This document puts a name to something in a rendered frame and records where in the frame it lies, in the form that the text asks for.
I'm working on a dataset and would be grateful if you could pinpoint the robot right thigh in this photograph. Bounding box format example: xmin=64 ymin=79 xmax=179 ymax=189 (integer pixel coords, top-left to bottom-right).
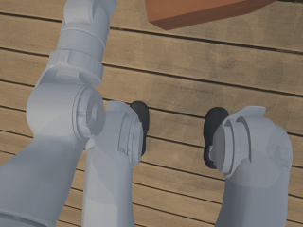
xmin=214 ymin=116 xmax=291 ymax=227

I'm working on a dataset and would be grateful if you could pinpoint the left robot upper arm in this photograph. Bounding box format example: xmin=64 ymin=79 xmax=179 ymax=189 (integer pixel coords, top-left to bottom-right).
xmin=0 ymin=82 xmax=106 ymax=227

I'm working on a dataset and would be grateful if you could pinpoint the robot left forearm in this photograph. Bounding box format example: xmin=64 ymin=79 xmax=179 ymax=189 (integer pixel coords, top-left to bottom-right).
xmin=26 ymin=0 xmax=117 ymax=123

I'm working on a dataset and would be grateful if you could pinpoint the robot right shin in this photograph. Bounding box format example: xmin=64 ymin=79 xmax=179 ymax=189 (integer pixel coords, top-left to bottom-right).
xmin=208 ymin=105 xmax=293 ymax=169

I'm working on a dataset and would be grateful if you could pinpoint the carton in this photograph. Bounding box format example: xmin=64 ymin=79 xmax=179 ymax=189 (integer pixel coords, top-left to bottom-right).
xmin=145 ymin=0 xmax=278 ymax=31

